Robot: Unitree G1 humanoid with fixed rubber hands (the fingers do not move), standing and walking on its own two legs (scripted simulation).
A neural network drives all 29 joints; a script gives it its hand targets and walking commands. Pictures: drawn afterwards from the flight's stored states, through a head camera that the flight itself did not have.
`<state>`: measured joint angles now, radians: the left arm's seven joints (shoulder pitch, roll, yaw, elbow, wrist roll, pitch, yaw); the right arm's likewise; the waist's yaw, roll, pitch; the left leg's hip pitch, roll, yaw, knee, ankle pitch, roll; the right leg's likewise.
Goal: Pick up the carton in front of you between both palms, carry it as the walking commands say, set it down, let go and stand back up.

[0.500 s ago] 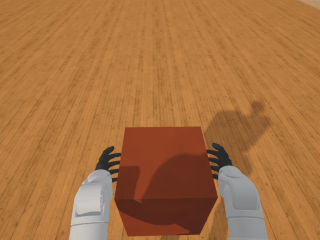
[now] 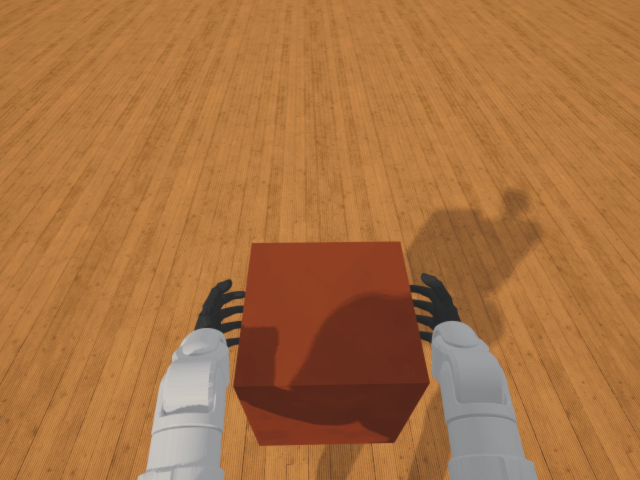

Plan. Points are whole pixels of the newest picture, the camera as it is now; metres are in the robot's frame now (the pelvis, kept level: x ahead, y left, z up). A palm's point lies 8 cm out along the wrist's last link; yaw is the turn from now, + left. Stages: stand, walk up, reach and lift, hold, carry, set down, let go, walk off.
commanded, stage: carry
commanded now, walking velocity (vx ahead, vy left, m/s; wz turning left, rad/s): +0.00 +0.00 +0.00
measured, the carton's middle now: (326, 348) +0.31 +0.00 -0.05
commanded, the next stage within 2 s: hold in 0.16 s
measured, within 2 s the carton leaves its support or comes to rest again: neither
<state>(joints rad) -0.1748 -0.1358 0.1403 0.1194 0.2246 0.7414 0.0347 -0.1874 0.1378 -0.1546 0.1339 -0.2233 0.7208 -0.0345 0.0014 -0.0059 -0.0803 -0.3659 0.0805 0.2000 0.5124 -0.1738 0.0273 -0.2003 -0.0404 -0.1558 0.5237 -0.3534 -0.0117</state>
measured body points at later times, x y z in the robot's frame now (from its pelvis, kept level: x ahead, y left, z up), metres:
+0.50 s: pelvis -0.02 +0.00 +0.01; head -0.05 +0.02 +0.46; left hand +0.28 +0.12 +0.03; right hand +0.25 -0.18 +0.04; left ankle +0.05 +0.12 -0.73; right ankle -0.05 -0.10 -0.73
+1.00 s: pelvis -0.03 +0.05 +0.01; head -0.07 +0.08 +0.45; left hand +0.29 +0.15 +0.04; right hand +0.25 -0.15 +0.05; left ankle +0.05 +0.12 -0.73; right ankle -0.05 -0.10 -0.73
